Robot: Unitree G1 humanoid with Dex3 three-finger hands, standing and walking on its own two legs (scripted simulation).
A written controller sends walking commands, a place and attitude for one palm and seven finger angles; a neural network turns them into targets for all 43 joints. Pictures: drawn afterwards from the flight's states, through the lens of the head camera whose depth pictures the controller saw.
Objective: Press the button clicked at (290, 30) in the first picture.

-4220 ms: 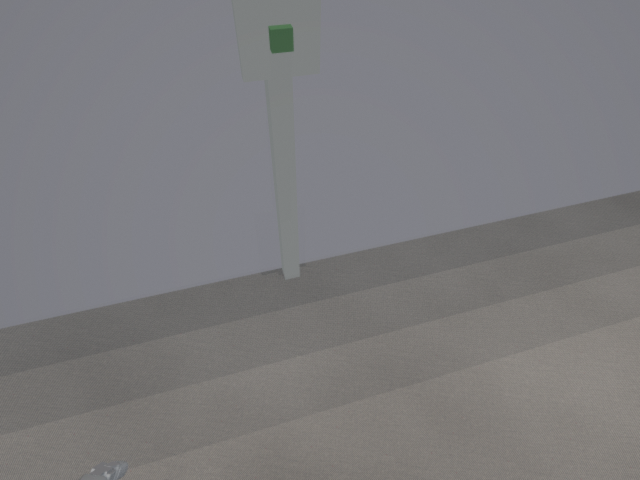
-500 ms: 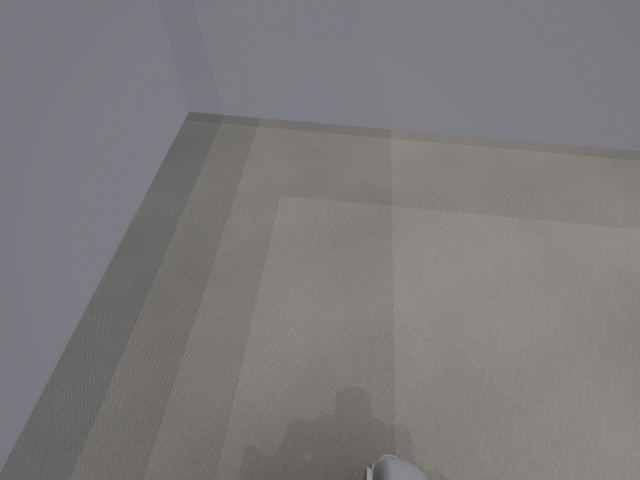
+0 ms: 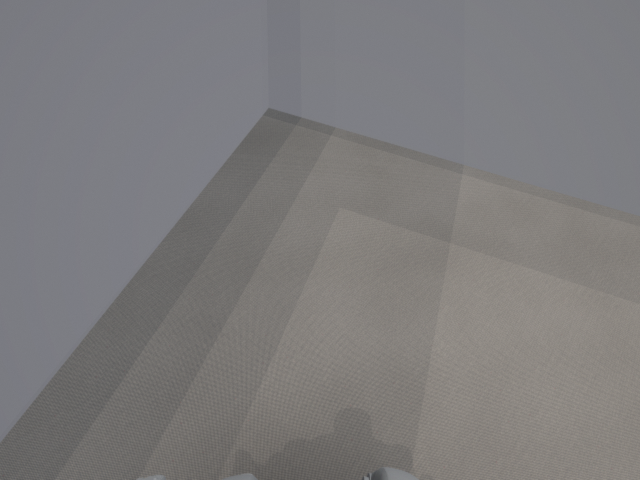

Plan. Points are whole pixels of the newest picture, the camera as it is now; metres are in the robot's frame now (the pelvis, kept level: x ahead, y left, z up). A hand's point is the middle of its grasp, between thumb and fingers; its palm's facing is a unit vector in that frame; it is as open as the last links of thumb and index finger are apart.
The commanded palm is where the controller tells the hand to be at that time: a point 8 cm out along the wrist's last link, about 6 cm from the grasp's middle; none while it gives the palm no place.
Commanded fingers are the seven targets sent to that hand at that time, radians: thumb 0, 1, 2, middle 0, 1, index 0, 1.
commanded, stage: turn to face it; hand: left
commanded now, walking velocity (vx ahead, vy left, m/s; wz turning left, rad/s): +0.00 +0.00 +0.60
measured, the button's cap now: out of the picture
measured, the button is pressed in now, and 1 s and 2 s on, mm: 0 0 0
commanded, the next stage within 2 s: take the last steps up to it in 1.88 s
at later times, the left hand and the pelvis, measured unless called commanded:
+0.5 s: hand out of the picture +0.03 +0.16 -0.13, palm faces +0.31 -0.91 -0.28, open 7.4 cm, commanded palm none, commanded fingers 0.00 0.90 0.90 -0.20 -0.30 -0.20 -0.30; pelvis -0.02 -0.07 +0.01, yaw +17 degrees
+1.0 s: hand out of the picture -0.16 +0.17 -0.16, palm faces +0.61 -0.75 -0.26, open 7.4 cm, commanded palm none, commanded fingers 0.00 0.90 0.90 -0.20 -0.30 -0.20 -0.30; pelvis -0.06 -0.04 +0.01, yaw +36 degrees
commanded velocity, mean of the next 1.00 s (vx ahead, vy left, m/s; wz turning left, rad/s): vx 0.00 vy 0.00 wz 0.60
